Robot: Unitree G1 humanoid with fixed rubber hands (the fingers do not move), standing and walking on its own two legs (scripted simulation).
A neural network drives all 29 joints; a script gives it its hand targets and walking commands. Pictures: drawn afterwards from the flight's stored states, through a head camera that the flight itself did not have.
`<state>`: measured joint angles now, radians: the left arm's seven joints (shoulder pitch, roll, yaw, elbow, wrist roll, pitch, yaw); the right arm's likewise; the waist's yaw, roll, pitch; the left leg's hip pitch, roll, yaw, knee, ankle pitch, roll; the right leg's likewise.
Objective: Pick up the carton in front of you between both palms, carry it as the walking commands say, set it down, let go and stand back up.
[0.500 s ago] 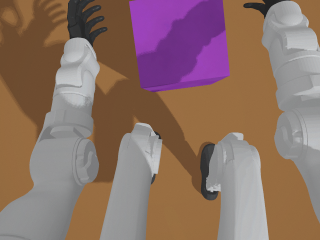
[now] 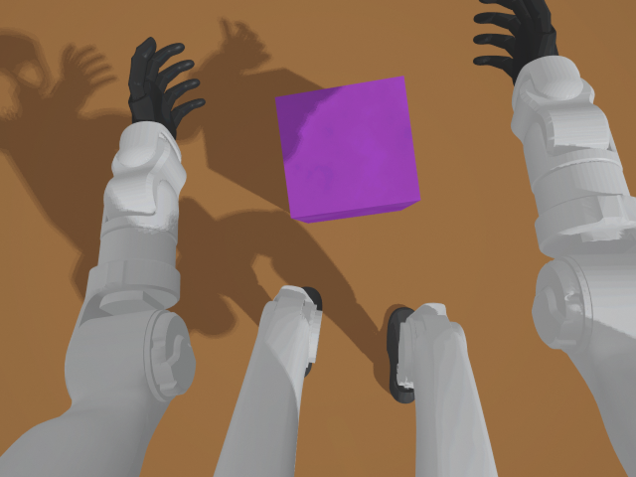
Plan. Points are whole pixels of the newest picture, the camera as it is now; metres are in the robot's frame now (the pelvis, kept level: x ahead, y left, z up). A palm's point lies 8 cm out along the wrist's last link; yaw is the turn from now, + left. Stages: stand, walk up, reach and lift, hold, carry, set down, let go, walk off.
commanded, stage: set down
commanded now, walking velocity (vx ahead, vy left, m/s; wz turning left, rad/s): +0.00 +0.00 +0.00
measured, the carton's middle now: (347, 162) +0.50 +0.05 -0.44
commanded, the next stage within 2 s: let go in 0.16 s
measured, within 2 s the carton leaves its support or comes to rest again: neither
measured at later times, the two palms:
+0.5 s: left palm (75, 157) +0.41 +0.25 +0.02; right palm (630, 132) +0.45 -0.17 +0.02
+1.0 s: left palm out of the picture +0.27 +0.24 +0.14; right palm out of the picture +0.31 -0.22 +0.12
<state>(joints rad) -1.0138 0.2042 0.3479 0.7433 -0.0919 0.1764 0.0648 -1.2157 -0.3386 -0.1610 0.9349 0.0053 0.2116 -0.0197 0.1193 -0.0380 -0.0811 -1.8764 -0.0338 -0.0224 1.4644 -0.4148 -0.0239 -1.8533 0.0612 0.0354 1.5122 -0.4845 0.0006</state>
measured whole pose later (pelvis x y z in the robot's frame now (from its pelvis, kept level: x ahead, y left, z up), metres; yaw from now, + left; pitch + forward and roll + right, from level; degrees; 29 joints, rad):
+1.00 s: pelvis +0.10 +0.01 +0.21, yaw +0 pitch +9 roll +0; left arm 0.19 0.20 0.03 0.45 -0.03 0.00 -0.07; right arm 0.10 -0.19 -0.08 0.52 -0.04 0.00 0.01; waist 0.05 0.03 0.00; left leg -0.40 -0.03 -0.05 0.48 -0.24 0.00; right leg -0.36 0.02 0.06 0.49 -0.29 0.00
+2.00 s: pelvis +0.11 +0.02 +0.21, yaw -1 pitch +0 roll +0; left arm 0.19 0.34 0.03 0.75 0.04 0.01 0.02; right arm 0.17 -0.33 -0.04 0.78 -0.04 0.00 -0.02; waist 0.00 -0.04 0.01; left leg -0.20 -0.03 -0.02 0.49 -0.29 0.03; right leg -0.14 0.01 0.06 0.46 -0.31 0.01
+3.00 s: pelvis +0.09 +0.02 +0.22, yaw +0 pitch -3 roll +0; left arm 0.16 0.39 0.00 0.99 0.02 -0.01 0.01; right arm 0.12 -0.38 0.00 1.02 -0.01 -0.01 -0.01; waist 0.00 -0.02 0.03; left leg -0.13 -0.03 -0.03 0.37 -0.19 0.02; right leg -0.08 0.01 0.06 0.34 -0.22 0.01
